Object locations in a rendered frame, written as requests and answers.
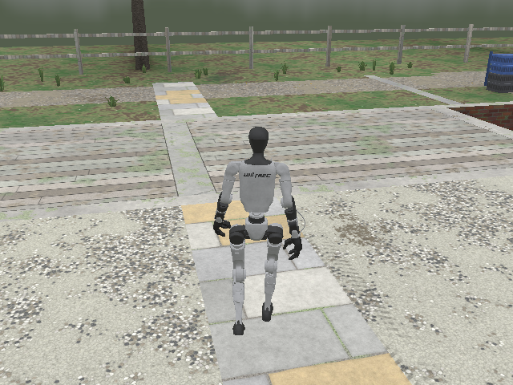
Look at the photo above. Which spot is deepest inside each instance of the robot left upper arm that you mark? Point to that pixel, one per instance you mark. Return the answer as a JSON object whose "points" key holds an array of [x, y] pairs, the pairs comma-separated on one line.
{"points": [[232, 169]]}

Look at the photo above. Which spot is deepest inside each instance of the robot left forearm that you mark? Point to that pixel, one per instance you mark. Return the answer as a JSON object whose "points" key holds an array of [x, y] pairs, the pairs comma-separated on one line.
{"points": [[220, 210]]}

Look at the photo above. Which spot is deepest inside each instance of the robot right thigh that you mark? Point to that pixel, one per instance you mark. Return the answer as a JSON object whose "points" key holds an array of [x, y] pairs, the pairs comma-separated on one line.
{"points": [[274, 240]]}

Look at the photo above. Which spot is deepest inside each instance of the robot left shin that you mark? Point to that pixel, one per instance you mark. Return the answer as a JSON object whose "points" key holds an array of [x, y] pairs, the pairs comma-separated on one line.
{"points": [[238, 296]]}

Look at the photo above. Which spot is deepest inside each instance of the robot right forearm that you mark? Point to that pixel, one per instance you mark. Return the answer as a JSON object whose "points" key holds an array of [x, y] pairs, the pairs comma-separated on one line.
{"points": [[291, 215]]}

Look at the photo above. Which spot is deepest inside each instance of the robot right hand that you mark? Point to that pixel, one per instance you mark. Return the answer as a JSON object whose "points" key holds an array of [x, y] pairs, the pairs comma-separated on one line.
{"points": [[297, 247]]}

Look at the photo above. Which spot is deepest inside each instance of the robot right upper arm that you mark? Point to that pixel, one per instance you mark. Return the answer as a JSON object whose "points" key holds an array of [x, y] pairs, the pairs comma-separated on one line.
{"points": [[285, 182]]}

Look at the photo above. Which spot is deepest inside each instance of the robot left hand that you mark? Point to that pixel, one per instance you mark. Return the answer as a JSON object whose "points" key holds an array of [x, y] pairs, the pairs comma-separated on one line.
{"points": [[224, 224]]}

